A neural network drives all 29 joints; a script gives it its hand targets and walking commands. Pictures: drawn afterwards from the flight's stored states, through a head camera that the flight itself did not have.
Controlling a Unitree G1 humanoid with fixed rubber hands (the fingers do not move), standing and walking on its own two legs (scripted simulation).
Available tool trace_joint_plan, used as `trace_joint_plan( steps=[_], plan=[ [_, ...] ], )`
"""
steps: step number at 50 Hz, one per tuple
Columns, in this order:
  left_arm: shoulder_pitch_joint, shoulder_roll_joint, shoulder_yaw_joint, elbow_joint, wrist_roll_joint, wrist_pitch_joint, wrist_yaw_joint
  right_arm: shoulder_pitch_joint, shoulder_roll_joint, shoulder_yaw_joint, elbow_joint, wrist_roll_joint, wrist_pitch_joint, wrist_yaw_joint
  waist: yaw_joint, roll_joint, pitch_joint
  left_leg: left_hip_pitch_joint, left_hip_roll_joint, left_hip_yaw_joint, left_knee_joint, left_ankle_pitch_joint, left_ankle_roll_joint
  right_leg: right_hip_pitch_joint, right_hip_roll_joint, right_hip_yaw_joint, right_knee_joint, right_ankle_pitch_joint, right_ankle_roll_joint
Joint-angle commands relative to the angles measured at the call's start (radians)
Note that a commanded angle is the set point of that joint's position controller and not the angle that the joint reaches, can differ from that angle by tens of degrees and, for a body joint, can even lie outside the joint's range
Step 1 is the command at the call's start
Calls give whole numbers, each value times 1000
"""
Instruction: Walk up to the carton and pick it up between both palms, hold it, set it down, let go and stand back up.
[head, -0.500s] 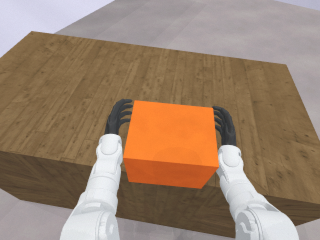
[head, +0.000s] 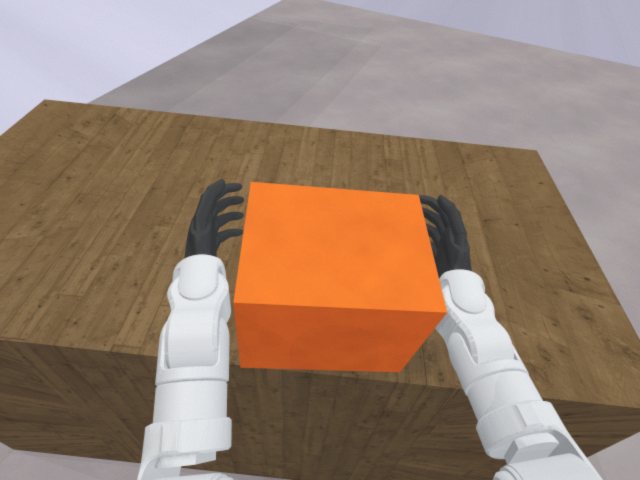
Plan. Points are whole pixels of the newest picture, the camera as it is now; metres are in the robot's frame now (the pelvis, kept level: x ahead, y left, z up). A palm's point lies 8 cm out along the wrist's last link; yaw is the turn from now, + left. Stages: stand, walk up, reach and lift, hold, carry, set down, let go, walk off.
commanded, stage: reach and lift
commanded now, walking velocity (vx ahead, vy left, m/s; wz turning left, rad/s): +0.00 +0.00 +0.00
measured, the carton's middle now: (329, 281) +0.34 -0.02 +0.08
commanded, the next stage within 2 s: hold in 1.34 s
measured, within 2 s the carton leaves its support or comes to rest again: neither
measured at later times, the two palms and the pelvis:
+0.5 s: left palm (206, 233) +0.34 +0.12 +0.17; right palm (468, 252) +0.32 -0.18 +0.14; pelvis -0.03 -0.01 +0.00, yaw -1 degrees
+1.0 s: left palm (199, 228) +0.34 +0.13 +0.18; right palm (464, 248) +0.32 -0.17 +0.15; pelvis -0.03 +0.00 +0.00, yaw +0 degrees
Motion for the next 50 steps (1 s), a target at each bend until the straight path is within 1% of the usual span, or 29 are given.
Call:
trace_joint_plan(
  steps=[1, 2, 3, 4, 5, 6, 7, 8, 9, 10, 11, 12, 13, 14, 15, 16, 17, 18, 20, 22, 26, 29, 34, 39, 43, 46, 50],
  plan=[
    [-397, -544, -527, -113, -54, 40, -134, -626, 508, 414, -370, 21, 9, 104, -14, 106, -308, 130, -57, -19, 8, 538, -61, 87, 91, 8, 45, 323, -21],
    [-383, -542, -528, -121, -54, 46, -137, -637, 510, 432, -390, 26, 11, 103, -12, 82, -330, 144, -55, -17, 5, 533, -50, 108, 90, 11, 49, 352, -17],
    [-380, -541, -514, -111, -51, 59, -138, -654, 506, 431, -402, 27, 19, 101, -3, 93, -312, 129, -58, -16, 0, 524, -53, 116, 91, 10, 47, 333, -16],
    [-399, -515, -507, -101, -48, 70, -144, -667, 516, 435, -396, 26, 30, 102, -5, 63, -290, 107, -60, -9, -8, 455, -41, 121, 83, 14, 43, 311, -12],
    [-394, -530, -500, -99, -62, 76, -144, -698, 512, 436, -437, 31, 32, 104, 7, 50, -328, 106, -55, -7, -14, 438, -34, 123, 86, 11, 45, 293, -15],
    [-428, -525, -496, -105, -66, 83, -146, -713, 525, 438, -426, 31, 42, 105, 6, 50, -319, 92, -64, -4, -25, 402, -24, 122, 79, 15, 46, 293, -11],
    [-435, -529, -505, -101, -69, 89, -148, -753, 530, 442, -466, 24, 43, 108, 18, 41, -335, 84, -67, 3, -39, 367, -18, 116, 82, 15, 41, 269, -9],
    [-459, -527, -497, -102, -75, 91, -145, -777, 537, 444, -470, 21, 45, 109, 26, 20, -355, 84, -62, 6, -47, 331, -12, 114, 81, 12, 43, 238, -5],
    [-484, -527, -499, -93, -67, 97, -143, -768, 536, 428, -432, 4, 58, 112, 20, 39, -321, 72, -61, 9, -58, 280, -9, 89, 74, 17, 38, 188, -12],
    [-519, -537, -483, -73, -67, 100, -143, -790, 538, 404, -409, -8, 62, 116, 27, 47, -327, 57, -66, 16, -74, 235, -5, 73, 73, 12, 33, 148, -8],
    [-545, -541, -489, -70, -79, 99, -144, -809, 564, 400, -409, -13, 65, 123, 23, 43, -347, 64, -62, 18, -72, 223, -3, 71, 74, 14, 32, 146, -8],
    [-571, -539, -476, -43, -81, 102, -142, -827, 557, 376, -366, -22, 71, 129, 19, 46, -334, 61, -57, 18, -88, 172, 1, 43, 73, 11, 27, 86, -17],
    [-607, -547, -472, -34, -83, 100, -142, -856, 562, 358, -363, -33, 69, 136, 23, 41, -354, 45, -59, 23, -94, 136, 5, 38, 71, 15, 20, 43, -17],
    [-606, -547, -460, 5, -80, 109, -144, -871, 573, 347, -344, -40, 75, 139, 23, 28, -338, 32, -59, 28, -98, 105, 18, 39, 65, 25, 18, 33, -14],
    [-595, -500, -432, 69, -56, 122, -161, -843, 565, 284, -308, -76, 72, 134, -9, 71, -322, 26, -67, 61, -100, 87, 11, 57, 61, 8, 9, 71, -2],
    [-591, -504, -404, 76, -49, 128, -172, -863, 551, 271, -286, -78, 75, 134, 0, 58, -321, 20, -71, 61, -104, 79, 13, 81, 63, 4, 13, 75, 4],
    [-591, -496, -380, 87, -37, 137, -179, -849, 551, 263, -255, -76, 84, 131, -8, 63, -310, 15, -75, 66, -108, 75, 15, 97, 60, 8, 11, 82, 6],
    [-588, -504, -358, 92, -29, 144, -185, -844, 549, 257, -230, -73, 94, 128, -4, 58, -291, 2, -79, 67, -116, 65, 17, 108, 57, 10, 10, 81, 12],
    [-606, -496, -314, 103, -20, 152, -201, -860, 557, 250, -202, -70, 99, 125, -3, 44, -285, -20, -87, 74, -123, 65, 24, 139, 52, 10, 15, 95, 21],
    [-618, -487, -289, 112, -14, 152, -212, -887, 563, 253, -204, -64, 93, 123, -1, 32, -299, -23, -90, 77, -120, 89, 27, 170, 54, 6, 24, 139, 25],
    [-625, -494, -293, 106, -17, 140, -218, -930, 575, 287, -241, -46, 75, 116, 2, 23, -350, 7, -94, 74, -89, 187, 20, 210, 66, 1, 41, 254, 27],
    [-621, -504, -309, 91, -22, 134, -215, -935, 578, 313, -258, -31, 69, 110, 3, 24, -368, 35, -93, 68, -68, 257, 11, 212, 76, -3, 47, 299, 24],
    [-619, -513, -337, 69, -24, 141, -206, -915, 566, 318, -257, -18, 76, 111, -4, 45, -342, 68, -83, 60, -57, 308, -5, 172, 85, -11, 39, 259, 13],
    [-630, -526, -373, 47, -28, 154, -195, -908, 546, 295, -256, -12, 84, 118, -21, 83, -323, 104, -71, 53, -49, 333, -26, 121, 91, -23, 29, 191, 1],
    [-640, -534, -397, 32, -33, 163, -185, -913, 532, 280, -261, -8, 88, 124, -33, 105, -331, 133, -64, 47, -41, 351, -39, 93, 94, -31, 26, 165, -3],
    [-640, -535, -402, 26, -36, 168, -180, -921, 526, 279, -266, -5, 91, 126, -35, 106, -340, 142, -63, 45, -36, 361, -40, 93, 96, -32, 27, 168, -3],
    [-636, -529, -388, 27, -34, 176, -182, -934, 529, 291, -272, 0, 98, 123, -28, 88, -349, 130, -68, 47, -37, 361, -32, 121, 94, -25, 32, 198, 1]
  ],
)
